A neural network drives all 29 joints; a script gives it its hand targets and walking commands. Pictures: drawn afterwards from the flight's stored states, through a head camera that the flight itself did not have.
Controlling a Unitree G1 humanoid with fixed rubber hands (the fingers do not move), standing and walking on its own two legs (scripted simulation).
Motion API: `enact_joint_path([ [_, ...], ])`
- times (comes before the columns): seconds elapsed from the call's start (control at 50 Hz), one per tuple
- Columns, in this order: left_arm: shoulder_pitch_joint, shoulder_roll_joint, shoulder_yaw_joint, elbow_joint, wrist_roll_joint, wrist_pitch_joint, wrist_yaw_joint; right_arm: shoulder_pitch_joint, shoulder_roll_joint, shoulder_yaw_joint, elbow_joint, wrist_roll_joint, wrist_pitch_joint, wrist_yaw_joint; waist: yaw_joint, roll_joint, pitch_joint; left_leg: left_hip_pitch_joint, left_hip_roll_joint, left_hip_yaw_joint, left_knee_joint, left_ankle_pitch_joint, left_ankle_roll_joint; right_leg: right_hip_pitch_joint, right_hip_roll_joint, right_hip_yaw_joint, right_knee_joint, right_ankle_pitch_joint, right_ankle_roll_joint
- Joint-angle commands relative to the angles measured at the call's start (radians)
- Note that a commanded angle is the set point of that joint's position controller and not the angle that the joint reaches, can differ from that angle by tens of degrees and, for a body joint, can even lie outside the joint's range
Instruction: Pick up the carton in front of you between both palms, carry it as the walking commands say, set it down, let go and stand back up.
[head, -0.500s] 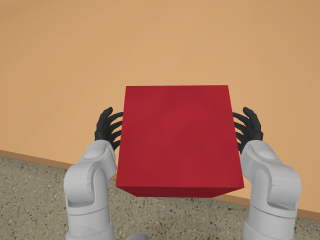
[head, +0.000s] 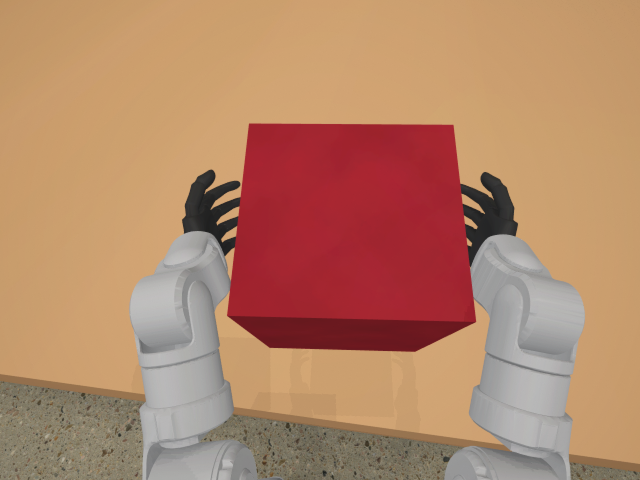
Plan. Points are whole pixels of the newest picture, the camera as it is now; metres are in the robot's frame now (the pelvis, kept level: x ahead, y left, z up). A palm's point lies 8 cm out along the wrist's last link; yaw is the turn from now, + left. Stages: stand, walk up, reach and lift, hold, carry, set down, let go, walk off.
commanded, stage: carry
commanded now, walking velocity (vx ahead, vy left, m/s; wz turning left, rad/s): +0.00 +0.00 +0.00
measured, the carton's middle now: (345, 255) +0.37 +0.00 +0.05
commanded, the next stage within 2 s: none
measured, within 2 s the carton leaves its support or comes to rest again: neither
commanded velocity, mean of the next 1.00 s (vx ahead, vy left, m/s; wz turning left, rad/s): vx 0.00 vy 0.00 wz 0.00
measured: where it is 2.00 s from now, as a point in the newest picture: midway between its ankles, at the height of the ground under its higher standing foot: outside the picture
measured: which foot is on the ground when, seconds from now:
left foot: down 0.00-1.00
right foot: down 0.00-0.16, up 0.18-0.28, down 0.30-1.00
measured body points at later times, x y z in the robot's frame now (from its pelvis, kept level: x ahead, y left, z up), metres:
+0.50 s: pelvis +0.08 -0.04 -0.01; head +0.09 -0.05 +0.44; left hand +0.40 +0.13 +0.08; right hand +0.41 -0.19 +0.08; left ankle +0.00 +0.10 -0.74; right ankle +0.07 -0.10 -0.74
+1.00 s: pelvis +0.05 +0.00 -0.01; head +0.03 +0.00 +0.44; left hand +0.37 +0.16 +0.10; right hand +0.38 -0.15 +0.10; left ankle +0.00 +0.10 -0.74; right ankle +0.07 -0.10 -0.74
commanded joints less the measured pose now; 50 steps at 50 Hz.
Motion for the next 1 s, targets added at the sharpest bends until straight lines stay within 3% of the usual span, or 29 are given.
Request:
enact_joint_path([
  [0.0,-0.448,-0.649,-0.614,-0.045,-0.119,-0.015,-0.008,-0.495,0.667,0.653,-0.082,0.162,-0.014,0.009,-0.001,0.052,-0.543,0.416,0.102,-0.090,0.041,0.940,0.052,0.130,-0.010,0.027,-0.113,0.565,0.022],
  [0.02,-0.427,-0.653,-0.615,-0.036,-0.110,-0.018,-0.013,-0.479,0.677,0.661,-0.072,0.155,-0.017,0.013,0.001,0.016,-0.538,0.355,0.078,-0.065,0.040,0.829,0.038,0.203,-0.019,0.026,-0.118,0.711,0.022],
  [0.08,-0.399,-0.684,-0.633,-0.013,-0.091,-0.036,-0.029,-0.463,0.718,0.682,-0.041,0.126,-0.031,0.027,0.005,-0.128,-0.500,0.107,-0.030,0.059,-0.111,0.339,-0.013,0.454,-0.078,0.034,0.044,1.331,-0.005],
  [0.1,-0.411,-0.697,-0.645,-0.022,-0.091,-0.044,-0.035,-0.469,0.731,0.688,-0.038,0.122,-0.039,0.033,-0.005,-0.128,-0.497,0.138,-0.046,0.081,-0.198,0.326,-0.021,0.436,-0.085,0.032,0.115,1.404,-0.017],
  [0.12,-0.427,-0.706,-0.655,-0.032,-0.092,-0.053,-0.039,-0.472,0.742,0.691,-0.035,0.119,-0.047,0.038,-0.021,-0.086,-0.501,0.266,-0.038,0.072,-0.253,0.477,-0.018,0.327,-0.070,0.021,0.192,1.290,-0.014],
  [0.14,-0.437,-0.708,-0.661,-0.037,-0.092,-0.062,-0.042,-0.464,0.747,0.695,-0.028,0.118,-0.054,0.041,-0.042,0.005,-0.507,0.503,0.009,0.010,-0.244,0.815,0.009,0.090,-0.027,0.004,0.268,0.953,0.008],
  [0.16,-0.437,-0.714,-0.664,-0.040,-0.090,-0.071,-0.045,-0.455,0.753,0.698,-0.020,0.121,-0.061,0.041,-0.066,0.173,-0.492,0.844,0.130,-0.143,-0.151,1.260,0.090,-0.314,0.047,0.003,0.276,0.096,0.021],
  [0.18,-0.418,-0.713,-0.661,-0.023,-0.086,-0.078,-0.046,-0.436,0.742,0.694,-0.001,0.123,-0.064,0.041,-0.078,0.213,-0.489,1.002,0.245,-0.225,-0.056,1.421,0.152,-0.512,0.033,0.068,0.211,-0.254,0.026],
  [0.2,-0.383,-0.696,-0.646,-0.006,-0.078,-0.084,-0.044,-0.420,0.737,0.707,-0.008,0.126,-0.069,0.040,-0.085,0.166,-0.485,0.964,0.269,-0.227,-0.047,1.320,0.150,-0.505,0.008,0.114,0.096,-0.259,0.011],
  [0.22,-0.368,-0.682,-0.631,0.006,-0.071,-0.087,-0.040,-0.421,0.734,0.719,-0.018,0.132,-0.075,0.039,-0.069,0.129,-0.491,0.834,0.251,-0.193,-0.052,1.163,0.126,-0.371,0.006,0.116,-0.060,-0.134,-0.003],
  [0.24,-0.347,-0.670,-0.618,0.022,-0.063,-0.088,-0.036,-0.425,0.728,0.724,-0.021,0.135,-0.077,0.037,-0.040,0.119,-0.497,0.664,0.203,-0.112,-0.047,1.027,0.086,-0.178,0.029,0.057,-0.184,0.092,-0.009],
  [0.26,-0.324,-0.657,-0.610,0.033,-0.056,-0.086,-0.034,-0.414,0.721,0.726,-0.011,0.134,-0.078,0.035,-0.007,0.114,-0.504,0.452,0.154,-0.041,-0.030,0.805,0.047,0.062,0.030,0.024,-0.277,0.411,-0.002],
  [0.28,-0.312,-0.651,-0.603,0.051,-0.047,-0.083,-0.035,-0.400,0.721,0.720,0.016,0.124,-0.076,0.031,0.023,0.080,-0.485,0.227,0.120,-0.045,-0.028,0.428,0.004,0.254,-0.018,0.059,-0.248,0.610,-0.014],
  [0.3,-0.299,-0.636,-0.593,0.086,-0.038,-0.079,-0.033,-0.390,0.707,0.705,0.044,0.109,-0.069,0.024,0.041,-0.077,-0.468,0.074,0.074,-0.037,0.007,-0.082,-0.053,0.373,-0.201,0.222,-0.127,1.204,-0.042],
  [0.32,-0.312,-0.617,-0.582,0.110,-0.022,-0.078,-0.025,-0.398,0.702,0.698,0.058,0.102,-0.059,0.025,0.041,-0.160,-0.484,0.082,0.062,-0.049,-0.011,-0.227,-0.066,0.385,-0.276,0.257,-0.059,1.350,-0.116],
  [0.34,-0.311,-0.632,-0.581,0.122,-0.022,-0.075,-0.026,-0.400,0.701,0.686,0.061,0.096,-0.053,0.027,0.032,-0.155,-0.477,0.101,0.063,-0.047,-0.030,-0.232,-0.071,0.354,-0.265,0.259,-0.063,1.222,-0.133],
  [0.38,-0.369,-0.682,-0.597,0.107,-0.045,-0.078,-0.038,-0.422,0.736,0.661,0.085,0.088,-0.052,0.029,0.016,-0.134,-0.439,0.161,0.062,-0.050,-0.077,-0.130,-0.078,0.261,-0.211,0.249,-0.092,1.022,-0.102],
  [0.46,-0.459,-0.742,-0.635,0.088,-0.085,-0.100,-0.049,-0.463,0.768,0.648,0.101,0.081,-0.079,0.027,0.017,-0.078,-0.465,0.220,0.083,-0.058,-0.072,0.051,-0.085,0.242,-0.164,0.193,-0.057,1.023,-0.051],
  [0.52,-0.465,-0.736,-0.651,0.072,-0.100,-0.111,-0.040,-0.444,0.747,0.637,0.095,0.083,-0.094,0.019,0.021,-0.035,-0.495,0.244,0.091,-0.065,-0.069,0.133,-0.077,0.246,-0.152,0.177,-0.027,0.968,-0.056],
  [0.62,-0.417,-0.714,-0.641,0.104,-0.088,-0.097,-0.032,-0.382,0.698,0.608,0.114,0.059,-0.086,0.013,0.021,0.016,-0.490,0.283,0.126,-0.091,-0.052,0.339,-0.050,0.167,-0.123,0.149,0.005,0.753,-0.065],
  [0.78,-0.462,-0.728,-0.621,0.147,-0.076,-0.082,-0.034,-0.456,0.706,0.604,0.115,0.065,-0.075,0.023,0.020,0.018,-0.419,0.242,0.138,-0.114,-0.095,0.258,-0.032,0.098,-0.120,0.144,-0.033,0.500,-0.062],
  [0.98,-0.476,-0.733,-0.594,0.197,-0.059,-0.076,-0.025,-0.481,0.720,0.585,0.165,0.062,-0.071,0.020,0.017,0.016,-0.394,0.214,0.138,-0.131,-0.127,0.214,-0.016,0.070,-0.117,0.141,-0.064,0.364,-0.047],
])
